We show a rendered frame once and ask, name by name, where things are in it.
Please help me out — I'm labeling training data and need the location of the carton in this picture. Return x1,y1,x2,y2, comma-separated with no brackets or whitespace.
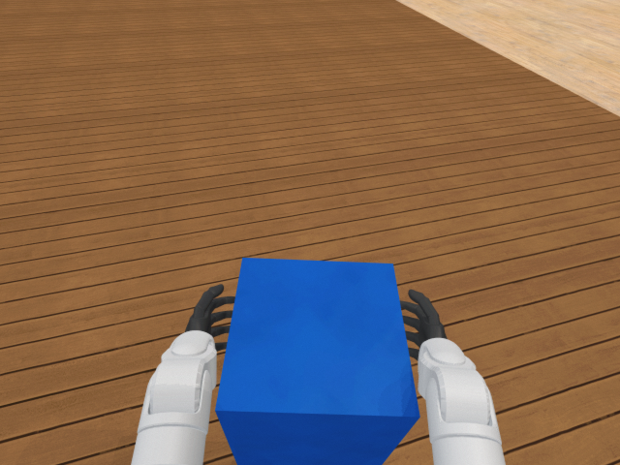
215,258,420,465

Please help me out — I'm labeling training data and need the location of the robot left forearm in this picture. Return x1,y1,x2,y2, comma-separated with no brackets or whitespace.
131,330,217,465

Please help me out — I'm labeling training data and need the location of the left robot hand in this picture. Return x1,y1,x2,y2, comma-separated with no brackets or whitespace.
185,284,235,352

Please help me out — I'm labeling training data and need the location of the robot right forearm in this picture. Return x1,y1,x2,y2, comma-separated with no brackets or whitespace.
418,338,506,465

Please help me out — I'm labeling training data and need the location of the right robot hand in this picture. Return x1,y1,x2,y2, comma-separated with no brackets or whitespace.
400,290,448,360

